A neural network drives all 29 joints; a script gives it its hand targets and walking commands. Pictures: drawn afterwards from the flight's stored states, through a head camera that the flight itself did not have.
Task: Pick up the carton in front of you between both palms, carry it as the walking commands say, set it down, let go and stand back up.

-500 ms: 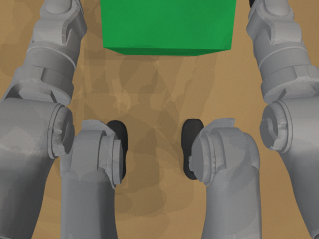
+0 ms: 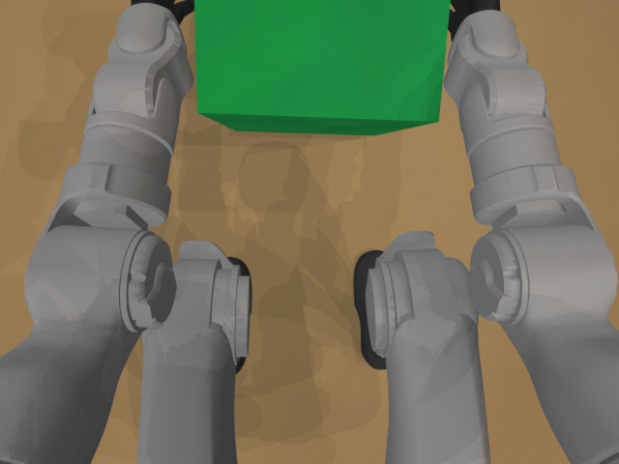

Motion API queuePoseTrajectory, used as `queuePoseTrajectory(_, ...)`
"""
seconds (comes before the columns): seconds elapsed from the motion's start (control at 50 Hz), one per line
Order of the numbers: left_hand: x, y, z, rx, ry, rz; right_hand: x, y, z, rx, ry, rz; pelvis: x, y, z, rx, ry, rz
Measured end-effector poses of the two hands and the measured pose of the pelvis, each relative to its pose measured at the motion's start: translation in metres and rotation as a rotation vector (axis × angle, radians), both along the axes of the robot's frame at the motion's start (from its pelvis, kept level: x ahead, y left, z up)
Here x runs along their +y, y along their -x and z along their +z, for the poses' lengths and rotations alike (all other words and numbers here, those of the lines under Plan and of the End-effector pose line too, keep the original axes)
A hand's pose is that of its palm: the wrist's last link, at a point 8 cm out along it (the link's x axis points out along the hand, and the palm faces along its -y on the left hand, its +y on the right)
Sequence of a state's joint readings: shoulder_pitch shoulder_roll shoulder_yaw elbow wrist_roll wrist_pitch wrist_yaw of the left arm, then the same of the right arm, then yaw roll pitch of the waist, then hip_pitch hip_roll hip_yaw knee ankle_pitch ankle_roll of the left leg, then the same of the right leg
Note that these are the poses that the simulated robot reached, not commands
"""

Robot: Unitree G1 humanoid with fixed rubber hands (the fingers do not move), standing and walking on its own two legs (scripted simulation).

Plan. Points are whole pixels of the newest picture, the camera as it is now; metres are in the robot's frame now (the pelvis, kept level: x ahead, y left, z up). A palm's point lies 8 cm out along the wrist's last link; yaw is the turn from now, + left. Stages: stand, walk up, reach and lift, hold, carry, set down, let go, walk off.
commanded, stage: reach and lift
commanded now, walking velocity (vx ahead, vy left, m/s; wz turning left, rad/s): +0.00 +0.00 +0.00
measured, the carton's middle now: (314, 36) +0.54 -0.03 -0.22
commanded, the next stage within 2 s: none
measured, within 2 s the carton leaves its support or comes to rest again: neither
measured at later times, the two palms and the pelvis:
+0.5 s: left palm out of the picture +0.50 +0.12 +0.06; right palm out of the picture +0.48 -0.18 +0.06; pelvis -0.01 +0.00 +0.12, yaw -1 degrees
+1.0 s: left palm out of the picture +0.45 +0.13 +0.22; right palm out of the picture +0.44 -0.17 +0.21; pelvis +0.03 +0.00 +0.25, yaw -2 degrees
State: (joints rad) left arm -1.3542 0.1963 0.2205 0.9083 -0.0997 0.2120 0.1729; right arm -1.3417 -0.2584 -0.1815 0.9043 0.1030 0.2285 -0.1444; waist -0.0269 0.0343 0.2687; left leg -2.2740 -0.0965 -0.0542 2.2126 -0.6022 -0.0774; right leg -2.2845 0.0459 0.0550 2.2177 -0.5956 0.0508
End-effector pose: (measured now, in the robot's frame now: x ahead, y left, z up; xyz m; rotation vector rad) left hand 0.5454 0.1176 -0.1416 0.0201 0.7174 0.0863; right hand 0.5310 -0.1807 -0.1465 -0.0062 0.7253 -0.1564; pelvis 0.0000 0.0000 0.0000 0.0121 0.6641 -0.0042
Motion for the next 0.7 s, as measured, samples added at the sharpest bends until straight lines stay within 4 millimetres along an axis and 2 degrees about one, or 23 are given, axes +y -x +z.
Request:
queuePoseTrajectory(0.1, -0.002, 0.01, 0.053, -0.053, 0.017, 0.014, -0.002, 0.008, 0.055, -0.055, -0.018, -0.017, 0.0, 0.001, 0.014, 0.027, -0.001, -0.011)
queuePoseTrajectory(0.18, -0.003, 0.022, 0.098, -0.054, 0.032, 0.025, -0.003, 0.02, 0.103, -0.057, -0.027, -0.03, 0.001, 0.005, 0.036, 0.046, -0.002, -0.02)
queuePoseTrajectory(0.26, -0.002, 0.035, 0.132, -0.026, 0.025, 0.022, -0.003, 0.033, 0.137, -0.027, -0.026, -0.029, 0.001, 0.01, 0.062, 0.063, -0.002, -0.024)
queuePoseTrajectory(0.48, 0.002, 0.049, 0.197, -0.035, 0.019, 0.017, 0.001, 0.048, 0.199, -0.036, -0.021, -0.027, 0.003, 0.015, 0.113, 0.084, -0.002, -0.024)
queuePoseTrajectory(0.7, 0.004, 0.064, 0.258, -0.038, 0.024, 0.021, 0.004, 0.063, 0.26, -0.039, -0.028, -0.035, 0.004, -0.003, 0.165, 0.054, 0.002, -0.029)
